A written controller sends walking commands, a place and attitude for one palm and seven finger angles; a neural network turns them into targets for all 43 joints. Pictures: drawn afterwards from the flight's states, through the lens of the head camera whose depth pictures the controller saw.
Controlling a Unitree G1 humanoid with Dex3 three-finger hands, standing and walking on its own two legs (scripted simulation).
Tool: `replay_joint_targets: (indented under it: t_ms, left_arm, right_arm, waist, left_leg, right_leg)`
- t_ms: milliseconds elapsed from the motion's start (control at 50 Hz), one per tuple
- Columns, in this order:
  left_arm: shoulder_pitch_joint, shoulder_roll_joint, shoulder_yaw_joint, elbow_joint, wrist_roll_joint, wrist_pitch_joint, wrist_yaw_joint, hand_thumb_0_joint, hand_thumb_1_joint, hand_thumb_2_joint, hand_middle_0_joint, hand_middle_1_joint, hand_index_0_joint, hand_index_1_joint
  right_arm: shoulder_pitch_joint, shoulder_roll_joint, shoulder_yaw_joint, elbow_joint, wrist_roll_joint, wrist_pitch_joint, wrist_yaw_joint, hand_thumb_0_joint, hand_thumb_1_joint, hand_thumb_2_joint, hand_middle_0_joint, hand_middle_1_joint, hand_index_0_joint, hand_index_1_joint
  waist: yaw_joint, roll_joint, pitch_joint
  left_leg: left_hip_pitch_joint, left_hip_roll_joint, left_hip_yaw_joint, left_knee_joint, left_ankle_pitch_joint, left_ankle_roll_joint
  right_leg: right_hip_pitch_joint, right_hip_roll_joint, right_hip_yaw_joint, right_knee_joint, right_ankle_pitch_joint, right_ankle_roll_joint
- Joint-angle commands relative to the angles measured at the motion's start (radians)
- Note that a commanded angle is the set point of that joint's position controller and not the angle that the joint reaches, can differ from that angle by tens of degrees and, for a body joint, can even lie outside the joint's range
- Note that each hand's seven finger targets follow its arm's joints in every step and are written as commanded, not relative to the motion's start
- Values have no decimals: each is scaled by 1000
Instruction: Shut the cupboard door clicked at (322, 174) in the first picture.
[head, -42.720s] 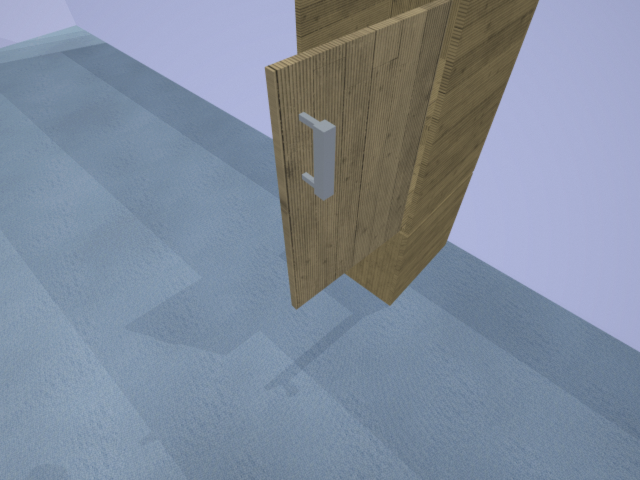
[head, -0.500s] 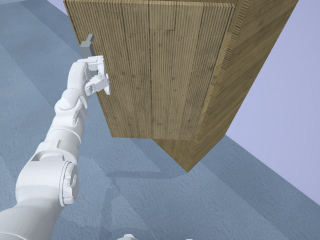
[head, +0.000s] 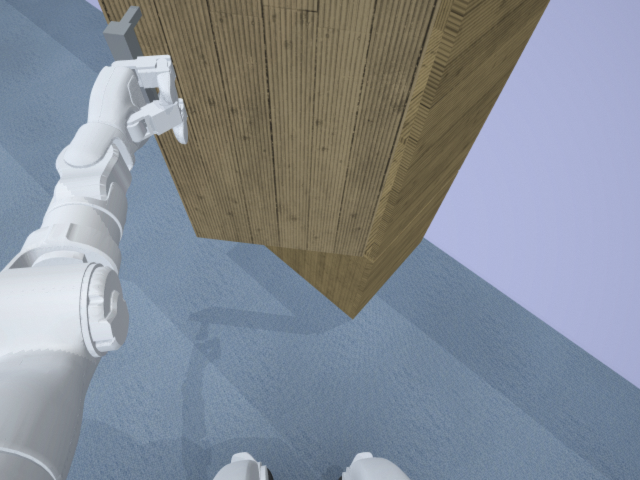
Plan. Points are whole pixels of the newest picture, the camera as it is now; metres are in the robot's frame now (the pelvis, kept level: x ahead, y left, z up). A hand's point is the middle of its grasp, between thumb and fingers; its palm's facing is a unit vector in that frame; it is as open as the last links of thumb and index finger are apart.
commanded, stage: push the door shut along its arc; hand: left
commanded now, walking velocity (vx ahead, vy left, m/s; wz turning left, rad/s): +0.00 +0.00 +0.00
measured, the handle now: (144, 69) +0.60 +0.17 +0.14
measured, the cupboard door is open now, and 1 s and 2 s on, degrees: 35 26 24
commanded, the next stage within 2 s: pull the fist back off the door in 0.82 s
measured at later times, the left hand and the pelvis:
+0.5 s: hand (219, 75) +0.57 +0.07 +0.15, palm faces -0.31 -0.95 +0.02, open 3.1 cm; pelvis +0.01 +0.00 -0.01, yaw -1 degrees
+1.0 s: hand (236, 57) +0.60 +0.05 +0.16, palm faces -0.24 -0.97 +0.10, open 3.3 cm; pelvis +0.01 +0.00 -0.02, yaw +0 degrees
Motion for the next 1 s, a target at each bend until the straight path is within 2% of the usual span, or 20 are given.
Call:
replay_joint_targets:
  t_ms: [0,40,80,100,180,200,220,320,360,380,440,480,620,660,680,780,900,920,960,980]
  left_arm:
    - [-619,150,-13,-206,-9,-58,-29,0,900,900,-1300,-1500,-1300,-1500]
    - [-656,170,-11,-189,-3,-50,-33,0,900,900,-1300,-1500,-1300,-1500]
    - [-697,192,4,-227,0,-57,-35,0,900,900,-1300,-1500,-1300,-1500]
    - [-689,140,-34,-213,3,-51,-39,0,900,900,-1300,-1500,-1300,-1500]
    - [-740,172,-10,-181,7,-35,-40,0,900,900,-1300,-1500,-1300,-1500]
    - [-719,150,-20,-146,9,-20,-37,0,900,900,-1300,-1500,-1300,-1500]
    - [-759,197,8,-166,15,-24,-32,0,900,900,-1300,-1500,-1300,-1500]
    - [-777,232,29,-168,41,-27,-32,0,900,900,-1300,-1500,-1300,-1500]
    - [-762,256,46,-110,42,-15,-35,0,900,900,-1300,-1500,-1300,-1500]
    - [-770,299,69,-97,55,-14,-37,0,900,900,-1300,-1500,-1300,-1500]
    - [-773,308,64,-90,69,-4,-43,0,900,900,-1300,-1500,-1300,-1500]
    - [-815,299,52,-119,73,-16,-51,0,900,900,-1300,-1500,-1300,-1500]
    - [-894,275,28,-72,76,13,-71,0,900,900,-1300,-1500,-1300,-1500]
    - [-912,212,-6,-101,71,12,-75,0,900,900,-1300,-1500,-1300,-1500]
    - [-937,216,-8,-107,75,6,-78,0,900,900,-1300,-1500,-1300,-1500]
    - [-976,196,-19,-121,66,17,-90,0,900,900,-1300,-1500,-1300,-1500]
    - [-1005,118,-69,-114,66,32,-92,0,900,900,-1300,-1500,-1300,-1500]
    - [-1023,156,134,-114,7,63,123,0,900,900,-1300,-1500,-1300,-1500]
    - [-962,87,130,-87,52,72,329,0,900,900,-1300,-1500,-1300,-1500]
    - [-942,66,135,-105,84,63,415,0,900,900,-1300,-1500,-1300,-1500]
  right_arm:
    - [149,-180,-61,-44,1,-20,-12,0,-900,-900,200,300,200,300]
    - [155,-186,-60,-38,-2,-19,-13,0,-900,-900,200,300,200,300]
    - [168,-190,-63,-38,-4,-20,-14,0,-900,-900,200,300,200,300]
    - [161,-182,-63,-36,-7,-20,-12,0,-900,-900,200,300,200,300]
    - [186,-193,-63,-25,-12,-18,-13,0,-900,-900,200,300,200,300]
    - [183,-188,-62,-24,-15,-15,-11,0,-900,-900,200,300,200,300]
    - [198,-196,-65,-21,-17,-15,-11,0,-900,-900,200,300,200,300]
    - [215,-194,-65,-32,-26,-8,-7,0,-900,-900,200,300,200,300]
    - [228,-196,-59,-31,-29,1,-10,0,-900,-900,200,300,200,300]
    - [231,-202,-59,-36,-27,3,-11,0,-900,-900,200,300,200,300]
    - [237,-198,-58,-43,-32,12,-10,0,-900,-900,200,300,200,300]
    - [248,-199,-62,-42,-32,13,-12,0,-900,-900,200,300,200,300]
    - [282,-204,-64,-12,-40,19,-17,0,-900,-900,200,300,200,300]
    - [284,-197,-66,-6,-47,19,-17,0,-900,-900,200,300,200,300]
    - [288,-202,-70,5,-46,15,-17,0,-900,-900,200,300,200,300]
    - [287,-204,-72,21,-51,9,-17,0,-900,-900,200,300,200,300]
    - [272,-198,-73,47,-56,2,-17,0,-900,-900,200,300,200,300]
    - [309,-155,-50,6,-59,-10,8,0,-900,-900,200,300,200,300]
    - [340,-158,-58,5,-86,-13,47,0,-900,-900,200,300,200,300]
    - [342,-154,-62,-4,-100,-12,68,0,-900,-900,200,300,200,300]
  waist:
    - [-70,60,-442]
    - [-81,74,-432]
    - [-78,97,-496]
    - [-81,120,-495]
    - [-97,107,-494]
    - [-99,103,-470]
    - [-106,90,-482]
    - [-98,110,-543]
    - [-108,68,-499]
    - [-104,67,-506]
    - [-107,70,-510]
    - [-116,100,-542]
    - [-159,94,-515]
    - [-163,138,-544]
    - [-171,151,-550]
    - [-177,169,-576]
    - [-186,195,-572]
    - [-141,234,-587]
    - [-159,120,-590]
    - [-148,135,-593]
  left_leg:
    - [436,-18,-89,-34,251,13]
    - [418,-18,-92,-28,234,13]
    - [459,-17,-102,-16,292,12]
    - [471,-18,-102,-8,300,10]
    - [463,-14,-111,2,317,11]
    - [452,-15,-108,7,309,12]
    - [440,-12,-110,10,304,13]
    - [442,-19,-108,29,359,14]
    - [395,-22,-102,28,340,20]
    - [377,-21,-101,31,330,18]
    - [348,-25,-90,39,318,21]
    - [383,-24,-94,46,350,20]
    - [379,-19,-100,66,347,25]
    - [427,-20,-104,68,390,25]
    - [451,-13,-112,76,399,22]
    - [467,-20,-107,91,417,25]
    - [496,-20,-118,100,436,24]
    - [405,-3,-124,97,403,5]
    - [372,-2,-143,84,411,0]
    - [362,-6,-132,82,421,-2]
  right_leg:
    - [-50,29,23,-100,288,-2]
    - [-68,28,24,-96,270,-2]
    - [-73,30,22,-80,301,-5]
    - [-92,30,18,-79,297,-7]
    - [-120,34,14,-67,297,-7]
    - [-133,35,9,-70,288,-8]
    - [-129,33,14,-69,287,-4]
    - [-109,37,14,-47,336,-6]
    - [-95,39,9,-51,332,-6]
    - [-96,39,17,-48,333,-3]
    - [-79,39,19,-50,346,-2]
    - [-99,41,18,-42,359,-3]
    - [-156,48,9,-45,342,-3]
    - [-175,51,-1,-37,352,-11]
    - [-212,51,-3,-34,340,-6]
    - [-223,56,-5,-28,353,-8]
    - [-269,61,-18,-16,334,-15]
    - [-203,47,1,-41,335,-6]
    - [-185,47,-16,-19,333,10]
    - [-180,46,-16,-17,341,12]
